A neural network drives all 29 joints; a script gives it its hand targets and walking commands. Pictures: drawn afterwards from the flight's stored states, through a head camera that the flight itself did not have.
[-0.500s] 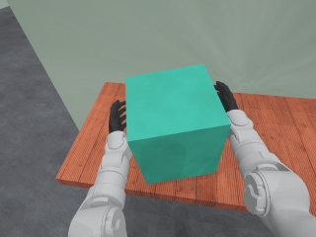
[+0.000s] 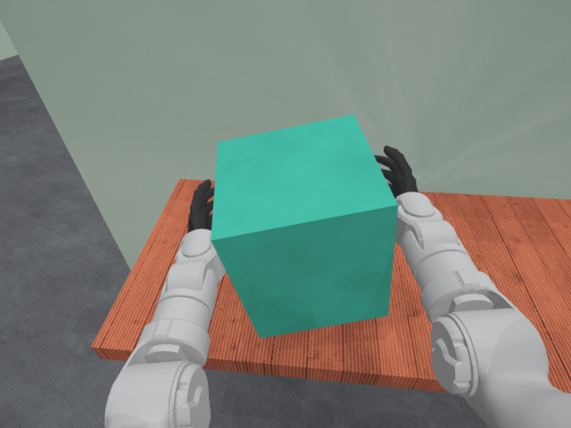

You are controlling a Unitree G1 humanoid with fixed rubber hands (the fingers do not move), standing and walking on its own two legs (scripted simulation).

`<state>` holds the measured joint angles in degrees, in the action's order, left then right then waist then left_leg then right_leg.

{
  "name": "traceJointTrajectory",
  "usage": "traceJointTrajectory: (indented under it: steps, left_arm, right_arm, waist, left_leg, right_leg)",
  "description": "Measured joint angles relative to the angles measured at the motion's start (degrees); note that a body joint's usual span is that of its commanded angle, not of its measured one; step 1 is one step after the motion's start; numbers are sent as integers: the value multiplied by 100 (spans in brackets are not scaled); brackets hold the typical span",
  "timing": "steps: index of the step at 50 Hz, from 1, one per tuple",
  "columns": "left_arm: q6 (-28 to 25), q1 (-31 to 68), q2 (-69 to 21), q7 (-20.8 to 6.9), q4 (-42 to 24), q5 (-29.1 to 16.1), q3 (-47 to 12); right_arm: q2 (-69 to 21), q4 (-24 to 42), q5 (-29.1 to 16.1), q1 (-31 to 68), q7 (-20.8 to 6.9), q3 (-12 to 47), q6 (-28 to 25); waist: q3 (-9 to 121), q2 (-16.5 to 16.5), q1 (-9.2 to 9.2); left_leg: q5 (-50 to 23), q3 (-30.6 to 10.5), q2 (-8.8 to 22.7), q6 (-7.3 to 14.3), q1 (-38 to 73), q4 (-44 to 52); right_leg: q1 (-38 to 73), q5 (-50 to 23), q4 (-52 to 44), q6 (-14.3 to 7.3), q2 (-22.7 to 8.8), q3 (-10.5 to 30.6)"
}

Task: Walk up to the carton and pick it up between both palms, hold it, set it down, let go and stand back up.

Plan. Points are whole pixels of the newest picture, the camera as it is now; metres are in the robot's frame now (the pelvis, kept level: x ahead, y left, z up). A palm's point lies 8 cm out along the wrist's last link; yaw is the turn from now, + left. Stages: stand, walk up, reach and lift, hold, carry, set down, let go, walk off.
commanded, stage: reach and lift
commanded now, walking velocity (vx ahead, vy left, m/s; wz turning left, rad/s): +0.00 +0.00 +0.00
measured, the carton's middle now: (304, 231) +0.40 +0.04 +0.09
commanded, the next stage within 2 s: hold in 1.42 s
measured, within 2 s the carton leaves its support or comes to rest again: neither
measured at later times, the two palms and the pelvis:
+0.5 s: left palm (204, 204) +0.37 +0.19 +0.15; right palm (422, 178) +0.41 -0.11 +0.20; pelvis +0.01 +0.00 +0.00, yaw +0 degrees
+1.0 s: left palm (210, 193) +0.38 +0.18 +0.17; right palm (433, 176) +0.40 -0.12 +0.21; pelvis +0.01 +0.01 +0.00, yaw +0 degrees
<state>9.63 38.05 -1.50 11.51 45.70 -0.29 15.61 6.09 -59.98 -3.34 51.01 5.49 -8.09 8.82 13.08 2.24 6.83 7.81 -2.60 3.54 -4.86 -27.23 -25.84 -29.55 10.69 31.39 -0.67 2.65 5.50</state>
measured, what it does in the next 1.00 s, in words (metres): stands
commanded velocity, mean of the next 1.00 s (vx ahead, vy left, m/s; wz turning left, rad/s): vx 0.00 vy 0.00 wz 0.00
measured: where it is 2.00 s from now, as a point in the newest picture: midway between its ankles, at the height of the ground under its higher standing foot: outside the picture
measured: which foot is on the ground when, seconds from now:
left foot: down 0.00-1.00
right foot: down 0.00-1.00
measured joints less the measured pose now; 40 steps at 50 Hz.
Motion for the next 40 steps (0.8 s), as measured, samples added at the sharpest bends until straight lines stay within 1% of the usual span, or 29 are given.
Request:
traceJointTrajectory:
  steps: [5, 11, 15, 19, 25, 30, 40]
  left_arm:
    - [239, 0, 112, -68, -21, -20, -76]
    - [471, 1, 155, -100, -268, -20, -93]
    - [671, 0, 162, -152, -356, 138, -94]
    - [911, 0, 202, -270, -381, 324, -94]
    - [1233, 2, 322, -395, -642, 338, -93]
    - [1316, 1, 351, -426, -826, 338, -93]
    - [1564, 39, 373, -525, -836, 401, -23]
  right_arm:
    - [-62, 126, -93, 1, 170, 65, 282]
    - [-61, 371, -289, 0, 275, 164, 493]
    - [-62, 400, -397, -1, 324, 173, 615]
    - [-60, 402, -496, 0, 423, 300, 787]
    - [-57, 487, -703, 1, 582, 624, 875]
    - [-65, 671, -752, 1, 629, 644, 937]
    - [-106, 662, -701, 0, 668, 622, 1117]
  waist:
    - [0, 0, -115]
    - [1, -2, -318]
    - [1, -15, -418]
    - [-27, -18, -454]
    - [-82, 26, -454]
    - [-82, 61, -472]
    - [-93, 159, -678]
  left_leg:
    - [55, 0, 0, 0, 202, 0]
    - [125, 0, 0, 0, 465, 0]
    - [175, 0, 0, 0, 660, 0]
    - [209, 0, 0, 0, 822, 0]
    - [214, 0, 0, 0, 933, 0]
    - [215, 0, 0, 0, 993, 0]
    - [215, 1, -4, 0, 1019, 1]
  right_leg:
    - [205, 55, -3, 1, -1, 0]
    - [479, 119, -22, 7, -4, -1]
    - [687, 159, -45, 14, -7, -1]
    - [858, 185, -64, 23, -9, -1]
    - [975, 183, -76, 28, -10, -1]
    - [1053, 167, -113, 35, -12, -1]
    - [1089, 160, -131, 40, -18, -1]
